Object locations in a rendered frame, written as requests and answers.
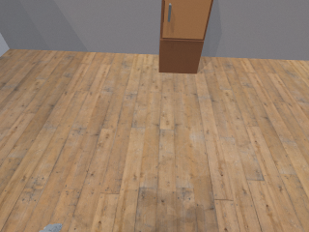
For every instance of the handle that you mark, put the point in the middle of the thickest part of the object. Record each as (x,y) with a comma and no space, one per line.
(169,12)

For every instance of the cupboard door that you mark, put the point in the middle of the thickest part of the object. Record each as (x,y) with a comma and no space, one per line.
(188,19)

